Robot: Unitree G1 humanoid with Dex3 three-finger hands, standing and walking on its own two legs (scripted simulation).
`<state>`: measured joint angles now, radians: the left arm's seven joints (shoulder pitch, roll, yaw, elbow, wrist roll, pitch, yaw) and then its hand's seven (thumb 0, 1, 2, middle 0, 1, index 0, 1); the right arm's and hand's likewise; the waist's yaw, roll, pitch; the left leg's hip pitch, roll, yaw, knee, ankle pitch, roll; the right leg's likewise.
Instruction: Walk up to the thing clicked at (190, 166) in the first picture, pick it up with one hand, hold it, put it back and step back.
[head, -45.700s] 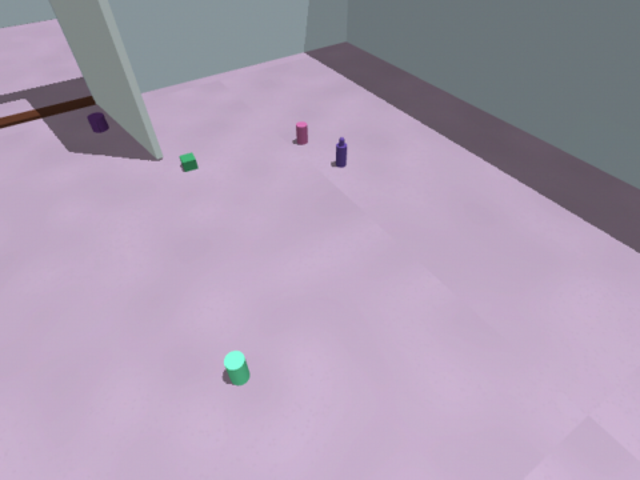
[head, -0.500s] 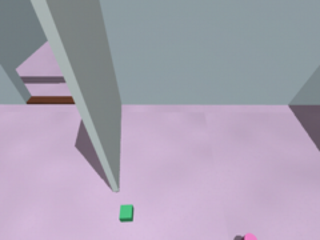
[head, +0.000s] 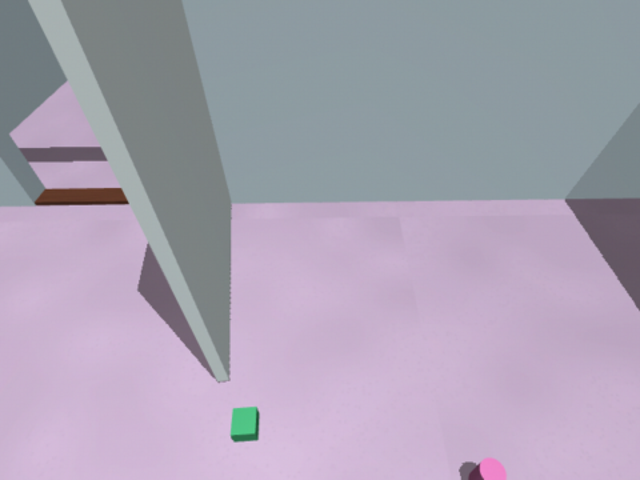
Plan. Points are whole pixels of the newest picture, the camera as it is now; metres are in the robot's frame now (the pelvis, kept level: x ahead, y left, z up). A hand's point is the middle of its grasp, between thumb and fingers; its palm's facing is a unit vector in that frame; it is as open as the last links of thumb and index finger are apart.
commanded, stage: stand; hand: left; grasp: from above
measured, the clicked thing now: (245, 424) +0.47 +0.27 -0.75
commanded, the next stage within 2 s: step back in 1.16 s
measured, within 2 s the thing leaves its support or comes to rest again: neither
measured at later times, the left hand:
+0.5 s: hand out of the picture +0.08 +0.24 -0.16, palm faces +0.01 -0.95 -0.32, open 7.4 cm
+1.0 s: hand out of the picture +0.08 +0.24 -0.15, palm faces -0.01 -0.94 -0.34, open 7.4 cm
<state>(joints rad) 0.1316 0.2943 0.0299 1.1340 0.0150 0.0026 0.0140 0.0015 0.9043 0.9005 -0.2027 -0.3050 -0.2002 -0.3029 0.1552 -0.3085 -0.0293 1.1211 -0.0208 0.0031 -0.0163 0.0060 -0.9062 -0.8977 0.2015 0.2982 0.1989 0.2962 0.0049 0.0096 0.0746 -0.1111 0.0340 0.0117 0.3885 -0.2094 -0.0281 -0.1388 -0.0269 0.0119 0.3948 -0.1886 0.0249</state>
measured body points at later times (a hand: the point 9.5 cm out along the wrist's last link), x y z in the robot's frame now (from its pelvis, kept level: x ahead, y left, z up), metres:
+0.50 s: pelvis +0.01 +0.00 +0.00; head +0.01 +0.00 +0.45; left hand +0.08 +0.29 -0.13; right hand +0.07 -0.29 -0.14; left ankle +0.00 +0.14 -0.74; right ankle +0.02 -0.14 -0.74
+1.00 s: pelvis +0.01 -0.01 +0.00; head +0.02 -0.01 +0.45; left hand +0.08 +0.29 -0.13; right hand +0.07 -0.30 -0.14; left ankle +0.00 +0.14 -0.74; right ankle +0.02 -0.14 -0.74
